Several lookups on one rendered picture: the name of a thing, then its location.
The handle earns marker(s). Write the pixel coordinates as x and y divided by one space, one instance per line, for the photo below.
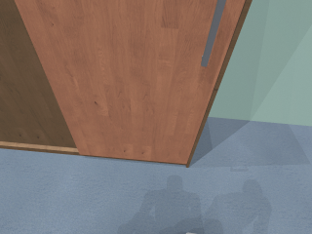
213 31

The wardrobe door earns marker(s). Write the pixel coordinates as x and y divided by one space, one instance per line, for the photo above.
29 110
127 74

